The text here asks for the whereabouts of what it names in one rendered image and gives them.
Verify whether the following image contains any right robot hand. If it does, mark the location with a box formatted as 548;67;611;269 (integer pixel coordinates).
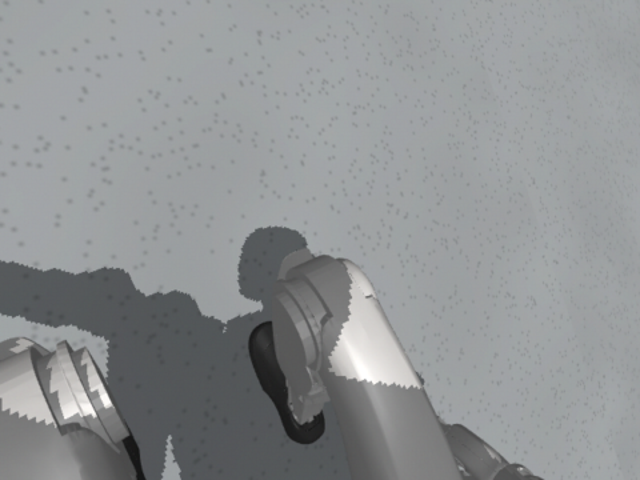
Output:
437;416;510;480

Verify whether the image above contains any right robot foot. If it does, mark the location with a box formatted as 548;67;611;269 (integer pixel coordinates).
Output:
249;321;325;444

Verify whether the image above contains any left robot foot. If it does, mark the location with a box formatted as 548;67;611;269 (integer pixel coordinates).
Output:
122;420;146;480

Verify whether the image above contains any right robot arm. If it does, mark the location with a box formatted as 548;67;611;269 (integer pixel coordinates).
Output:
493;464;544;480

